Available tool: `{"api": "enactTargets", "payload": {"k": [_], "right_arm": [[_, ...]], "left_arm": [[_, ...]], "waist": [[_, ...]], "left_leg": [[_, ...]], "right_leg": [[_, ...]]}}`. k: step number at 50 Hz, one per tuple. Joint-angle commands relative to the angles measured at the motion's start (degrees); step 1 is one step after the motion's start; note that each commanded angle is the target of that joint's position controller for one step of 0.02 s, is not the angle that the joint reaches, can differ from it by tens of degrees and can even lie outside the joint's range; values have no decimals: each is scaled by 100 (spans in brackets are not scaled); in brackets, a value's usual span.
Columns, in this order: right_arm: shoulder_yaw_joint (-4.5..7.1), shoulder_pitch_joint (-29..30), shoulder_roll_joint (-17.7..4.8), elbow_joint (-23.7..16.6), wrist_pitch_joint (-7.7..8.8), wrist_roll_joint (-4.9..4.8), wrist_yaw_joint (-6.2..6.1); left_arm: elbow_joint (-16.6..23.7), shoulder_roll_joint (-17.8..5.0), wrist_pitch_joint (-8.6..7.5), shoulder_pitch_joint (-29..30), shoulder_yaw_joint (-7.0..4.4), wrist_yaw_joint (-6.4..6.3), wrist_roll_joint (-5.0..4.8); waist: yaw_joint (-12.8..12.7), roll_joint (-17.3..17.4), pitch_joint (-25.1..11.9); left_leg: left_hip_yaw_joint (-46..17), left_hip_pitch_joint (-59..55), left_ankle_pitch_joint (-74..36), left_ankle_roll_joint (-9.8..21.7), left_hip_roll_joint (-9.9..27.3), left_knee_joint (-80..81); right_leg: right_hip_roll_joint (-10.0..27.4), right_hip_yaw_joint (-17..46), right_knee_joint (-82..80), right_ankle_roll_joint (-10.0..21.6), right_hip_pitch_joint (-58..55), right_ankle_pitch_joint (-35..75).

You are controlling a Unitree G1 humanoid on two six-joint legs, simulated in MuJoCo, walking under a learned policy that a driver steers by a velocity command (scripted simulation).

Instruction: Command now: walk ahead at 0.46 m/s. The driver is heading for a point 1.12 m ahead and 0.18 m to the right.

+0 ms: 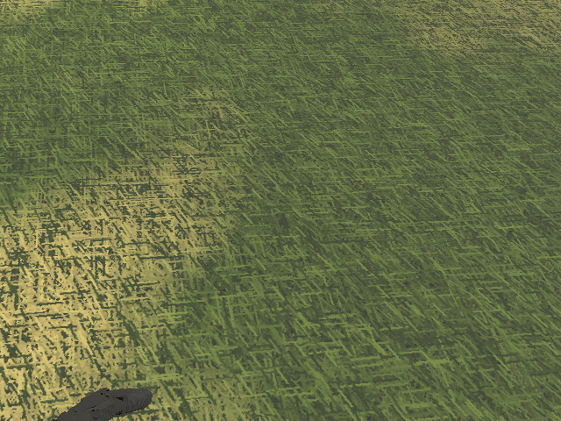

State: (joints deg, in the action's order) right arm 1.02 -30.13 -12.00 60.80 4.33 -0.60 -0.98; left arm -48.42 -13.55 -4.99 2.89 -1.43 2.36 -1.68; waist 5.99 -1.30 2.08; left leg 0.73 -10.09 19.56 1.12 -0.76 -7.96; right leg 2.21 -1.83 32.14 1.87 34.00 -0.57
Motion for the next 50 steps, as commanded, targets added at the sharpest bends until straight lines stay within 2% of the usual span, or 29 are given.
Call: {"api": "enactTargets", "payload": {"k": [1, 2, 3, 4, 5, 6, 7, 8, 9, 10, 12, 13, 17, 21, 25, 28, 29, 30, 31, 32, 33, 34, 35, 36, 38, 40, 42, 45, 50], "right_arm": [[259, 60, -1109, -208, -12, -13, -37], [279, 159, -1147, -246, -61, 20, -32], [255, 227, -1093, -311, -109, 61, -26], [166, 190, -912, -466, -113, 157, -16], [-73, -589, 51, -488, 11, 89, 55], [51, -114, -532, -497, 183, -82, 82], [159, 504, -868, -727, 287, -245, 96], [172, 824, -918, -790, 335, -229, 56], [228, 951, -900, -799, 319, -145, 17], [248, 817, -808, -780, 245, -103, 11], [238, 726, -583, -795, 110, -70, 8], [250, 866, -590, -868, 63, -52, 0], [263, 1925, -651, -1280, 54, 38, 6], [177, 2832, -516, -1522, 120, 0, 107], [150, 3404, -600, -1796, 154, -57, 242], [219, 3189, -831, -1849, 194, -65, 320], [300, 2719, -984, -1739, 202, -61, 316], [448, 1756, -1246, -1441, 197, -60, 280], [571, 680, -1689, -1239, 182, 27, 219], [621, 421, -1952, -1096, 147, 57, 261], [452, 514, -1320, -1172, 164, 49, 262], [382, 1013, -1122, -1252, 195, 57, 239], [339, 1484, -1010, -1332, 223, 73, 236], [309, 1742, -860, -1336, 251, 92, 248], [278, 1887, -681, -1265, 296, 158, 257], [306, 1804, -753, -1159, 328, 159, 229], [350, 1696, -871, -1079, 328, 182, 164], [371, 1610, -949, -1020, 279, 182, 63], [414, 1216, -1104, -884, 159, 104, -40]], "left_arm": [[430, -673, -114, 201, -185, 35, -3], [265, -853, -108, -422, -292, 9, -6], [-43, -1073, -77, -1407, -431, -38, -29], [-268, -1449, -35, -2464, -539, -106, 39], [-410, -1712, -20, -2814, -562, -57, 116], [-393, -1150, -48, -2503, -406, -34, 71], [-310, -914, -84, -1928, -333, -45, 61], [-207, -796, -124, -1445, -288, -34, 88], [-172, -658, -158, -1190, -253, -7, 157], [-203, -509, -181, -1091, -203, 4, 219], [-326, -492, -204, -1195, -187, 8, 180], [-397, -559, -218, -1290, -193, -17, 163], [-541, -854, -180, -1719, -239, -187, 163], [-675, -986, -124, -2213, -244, -249, 93], [-880, -1023, 0, -2656, -267, -266, 45], [-878, -1141, 110, -2576, -323, -288, 54], [-840, -1176, 146, -2447, -330, -287, 69], [-794, -1054, 179, -2401, -279, -284, 113], [-634, -800, 170, -2516, -160, -281, 223], [-681, 28, 49, -3287, 62, -218, 153], [-750, -679, -64, -2911, -95, -212, -10], [-570, -1005, -129, -2376, -204, -216, -163], [-528, -964, -132, -2128, -212, -267, -153], [-533, -883, -89, -2026, -249, -304, -66], [-606, -607, 74, -2258, -263, -293, -51], [-559, -451, 198, -2220, -268, -288, -54], [-402, -455, 256, -1922, -292, -292, -21], [-203, -434, 218, -1497, -304, -231, 24], [236, -276, 181, -530, -210, -53, 69]], "waist": [[-600, 826, 302], [-944, 906, -142], [-1399, 861, -739], [-1699, 251, -1518], [-1160, -1430, -2421], [-1323, -965, -1909], [-1150, -748, -950], [-951, -153, -572], [-762, 15, -358], [-547, -96, -354], [-409, -220, -238], [-389, -217, -96], [-607, -60, 209], [-928, -47, 253], [-1053, -58, 349], [-781, -226, 112], [-487, -300, -190], [-51, -234, -786], [258, 386, -1690], [-150, 1945, -2408], [77, 1195, -2105], [-13, 938, -1255], [-218, 527, -835], [-358, 443, -515], [-602, 617, -382], [-677, 571, -202], [-653, 469, -37], [-580, 434, 91], [-252, 273, 359]], "left_leg": [[-427, 478, -4289, 683, 1564, -454], [-294, 481, -5328, 595, 1478, -1219], [-135, 863, -5625, 438, 1232, -2365], [-27, 2245, -3862, 290, 923, -4167], [-253, 4176, 822, -44, -279, -6208], [-947, 4786, 1211, 105, -86, -6954], [-782, 5183, 739, 217, 208, -7058], [-677, 4898, 167, 246, 526, -6802], [-607, 4612, -169, 223, 723, -6485], [-648, 4242, -358, 218, 883, -6294], [-562, 4036, -389, 149, 971, -5935], [-511, 4141, -471, 93, 1011, -5721], [-396, 4869, -1661, -131, 1044, -4313], [-80, 4500, -2636, -139, 721, -2863], [-155, 4743, -2333, -6, 616, -2296], [-66, 4264, -1657, 226, 440, -2080], [103, 3545, -1545, 344, 251, -1997], [182, 2238, -1638, 526, 148, -1972], [-1030, 359, -1701, 905, 1227, -2145], [-3725, -1405, -422, 1723, 2454, -1394], [-3938, -1109, 103, 1473, 2347, -996], [-2996, -324, -258, 1204, 2209, -881], [-2274, 485, -905, 1079, 2005, -706], [-1727, 1070, -1297, 990, 1804, -495], [-1025, 1639, -1639, 873, 1528, -175], [-555, 1830, -2049, 920, 1495, -11], [-243, 1778, -2239, 951, 1516, 109], [227, 1597, -2334, 873, 1443, 204], [818, 1053, -2654, 768, 1532, 170]], "right_leg": [[-213, -80, -175, 260, -707, -136], [-390, -190, -130, 394, -1518, -255], [-456, -215, -171, 561, -2779, -238], [626, 1088, -62, 926, -4583, -700], [2014, 4148, -1042, 1894, -6028, -2396], [1847, 4634, -1714, 1685, -5561, -2842], [1703, 3688, -1802, 1432, -4694, -2391], [1511, 2933, -1932, 1301, -3790, -1517], [1295, 2346, -2047, 1210, -3108, -852], [1092, 1919, -2202, 1152, -2713, -598], [972, 1534, -2465, 1225, -2279, -420], [951, 1372, -2580, 1256, -2119, -359], [876, 1027, -2779, 1221, -2273, -145], [708, 611, -2743, 1004, -2499, 4], [1072, 682, -2371, 950, -3436, 177], [1266, 709, -1796, 784, -3938, 1212], [1153, 584, -1223, 693, -3914, 2174], [840, 360, -118, 541, -3574, 2636], [449, 157, 1724, 355, -2299, 1109], [-630, 241, 3585, 28, -70, -2894], [-396, 1085, 4239, 134, 474, -3235], [-138, 1035, 4292, 224, 759, -2715], [173, 882, 4054, 192, 531, -2166], [346, 861, 3730, 147, 328, -1816], [522, 876, 3442, 102, -213, -1444], [553, 855, 3297, 54, -73, -1233], [562, 942, 2945, -3, 338, -791], [502, 886, 2039, -62, 605, -2], [425, 298, 837, 17, 684, 494]]}}
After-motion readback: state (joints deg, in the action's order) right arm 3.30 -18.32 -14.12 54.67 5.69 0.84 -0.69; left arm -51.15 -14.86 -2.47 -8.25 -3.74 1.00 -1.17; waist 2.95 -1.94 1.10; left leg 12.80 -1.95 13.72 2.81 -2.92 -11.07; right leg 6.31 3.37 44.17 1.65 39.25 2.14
